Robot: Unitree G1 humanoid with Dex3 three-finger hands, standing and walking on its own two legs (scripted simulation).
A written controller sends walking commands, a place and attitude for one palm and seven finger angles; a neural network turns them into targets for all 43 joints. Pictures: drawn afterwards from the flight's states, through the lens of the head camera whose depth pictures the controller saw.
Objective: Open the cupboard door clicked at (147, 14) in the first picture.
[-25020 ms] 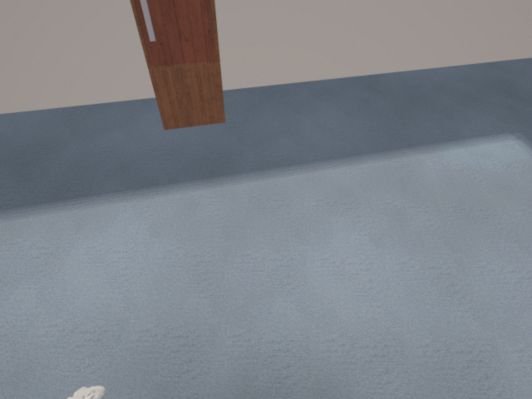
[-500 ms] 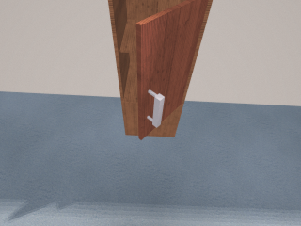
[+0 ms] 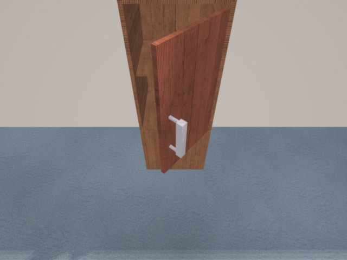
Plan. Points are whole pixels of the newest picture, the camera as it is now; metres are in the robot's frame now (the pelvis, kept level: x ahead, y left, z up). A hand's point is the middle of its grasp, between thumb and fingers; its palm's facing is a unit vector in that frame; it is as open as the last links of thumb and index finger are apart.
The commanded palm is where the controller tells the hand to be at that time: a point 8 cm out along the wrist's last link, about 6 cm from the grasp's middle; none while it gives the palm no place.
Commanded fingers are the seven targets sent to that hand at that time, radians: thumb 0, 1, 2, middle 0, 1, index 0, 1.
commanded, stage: let the arm hang, fingers relaxed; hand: left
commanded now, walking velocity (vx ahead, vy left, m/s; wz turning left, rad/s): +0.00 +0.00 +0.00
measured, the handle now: (176, 136) +0.55 +0.02 -0.11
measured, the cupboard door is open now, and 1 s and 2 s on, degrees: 49 49 49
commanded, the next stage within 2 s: look to check the result in 0.14 s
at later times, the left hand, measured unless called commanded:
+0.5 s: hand out of the picture -0.01 +0.15 -0.17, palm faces +0.05 -0.98 -0.19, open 7.4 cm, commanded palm none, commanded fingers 0.00 0.90 0.90 -0.20 -0.30 -0.20 -0.30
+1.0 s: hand out of the picture +0.01 +0.14 -0.18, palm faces +0.03 -0.98 -0.19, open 7.4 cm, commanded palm none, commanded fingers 0.00 0.90 0.90 -0.20 -0.30 -0.20 -0.30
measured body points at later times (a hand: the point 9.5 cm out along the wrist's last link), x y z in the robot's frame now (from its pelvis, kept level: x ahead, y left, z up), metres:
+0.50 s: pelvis +0.02 -0.01 +0.00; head +0.03 -0.02 +0.45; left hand -0.01 +0.20 -0.16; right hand +0.00 -0.22 -0.17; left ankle +0.02 +0.11 -0.74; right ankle -0.03 -0.09 -0.74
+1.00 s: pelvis +0.02 -0.02 +0.00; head +0.05 -0.03 +0.45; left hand +0.01 +0.20 -0.16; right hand +0.01 -0.24 -0.17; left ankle +0.02 +0.11 -0.74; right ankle -0.03 -0.09 -0.74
